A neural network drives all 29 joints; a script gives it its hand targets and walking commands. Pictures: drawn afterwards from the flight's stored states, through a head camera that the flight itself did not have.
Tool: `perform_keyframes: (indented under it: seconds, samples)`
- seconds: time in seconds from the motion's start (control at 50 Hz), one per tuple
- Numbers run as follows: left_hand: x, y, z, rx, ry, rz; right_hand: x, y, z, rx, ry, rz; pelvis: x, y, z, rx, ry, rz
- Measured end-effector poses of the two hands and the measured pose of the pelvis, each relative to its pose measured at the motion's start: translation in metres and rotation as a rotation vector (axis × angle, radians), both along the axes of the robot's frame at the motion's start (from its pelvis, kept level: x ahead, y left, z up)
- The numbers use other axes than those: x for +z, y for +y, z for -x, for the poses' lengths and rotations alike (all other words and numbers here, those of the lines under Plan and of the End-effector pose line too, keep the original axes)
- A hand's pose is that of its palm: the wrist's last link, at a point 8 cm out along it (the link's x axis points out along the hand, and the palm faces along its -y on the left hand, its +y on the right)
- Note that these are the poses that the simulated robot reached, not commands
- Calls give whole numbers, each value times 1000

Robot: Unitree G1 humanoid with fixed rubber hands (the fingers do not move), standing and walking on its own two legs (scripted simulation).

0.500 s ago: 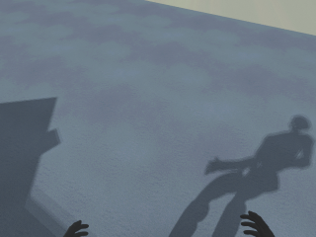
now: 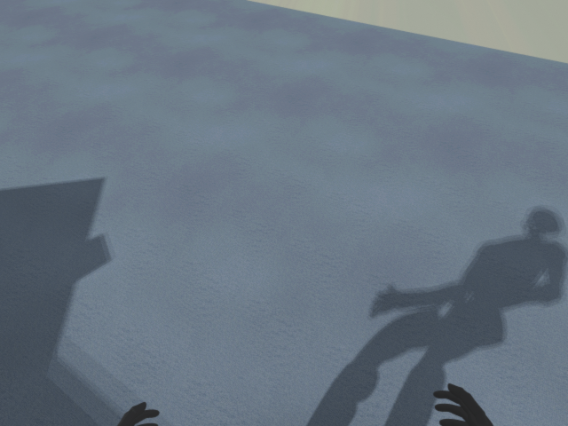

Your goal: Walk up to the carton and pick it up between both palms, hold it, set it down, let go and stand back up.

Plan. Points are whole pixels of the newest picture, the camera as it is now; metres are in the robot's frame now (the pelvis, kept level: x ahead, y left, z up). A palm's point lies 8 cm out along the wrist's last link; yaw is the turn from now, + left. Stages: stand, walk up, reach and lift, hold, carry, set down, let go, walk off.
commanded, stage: stand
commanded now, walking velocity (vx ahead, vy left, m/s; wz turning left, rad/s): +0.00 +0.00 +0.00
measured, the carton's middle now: out of the picture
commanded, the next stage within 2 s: none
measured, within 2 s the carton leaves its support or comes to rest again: neither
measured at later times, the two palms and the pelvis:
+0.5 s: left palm out of the picture +0.10 +0.25 -0.09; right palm out of the picture +0.12 -0.25 -0.09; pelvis +0.00 +0.00 +0.00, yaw +1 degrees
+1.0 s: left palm out of the picture +0.09 +0.25 -0.09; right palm out of the picture +0.11 -0.26 -0.09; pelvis +0.00 -0.01 +0.00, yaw +2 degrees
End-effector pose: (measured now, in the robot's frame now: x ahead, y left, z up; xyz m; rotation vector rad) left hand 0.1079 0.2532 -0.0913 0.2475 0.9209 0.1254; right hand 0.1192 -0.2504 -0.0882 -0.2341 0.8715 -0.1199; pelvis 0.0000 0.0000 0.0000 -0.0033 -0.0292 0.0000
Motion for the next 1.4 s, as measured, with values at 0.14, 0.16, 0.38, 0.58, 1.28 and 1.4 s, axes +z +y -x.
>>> perform_keyframes:
  seconds: [0.14,0.16,0.38,0.58,1.28,1.4]
  samples:
    - [-1,-1,0,7,1,2,0,-2,0,4,8,5,0,-1,-1,5,-1,-1]
    - [-1,-1,0,6,2,2,0,-2,0,5,8,5,0,-2,-1,5,-1,0]
    - [-1,-1,7,20,12,0,-2,-3,0,19,21,6,1,-4,0,13,-2,1]
    - [-1,0,12,30,25,-5,-2,-3,-2,20,17,3,1,-5,-1,18,-1,1]
    - [-4,-3,16,42,54,-7,-7,-10,3,32,69,14,2,-11,-5,33,8,2]
    - [-3,-3,11,49,43,-6,-6,-9,-4,35,60,10,2,-11,-9,37,6,2]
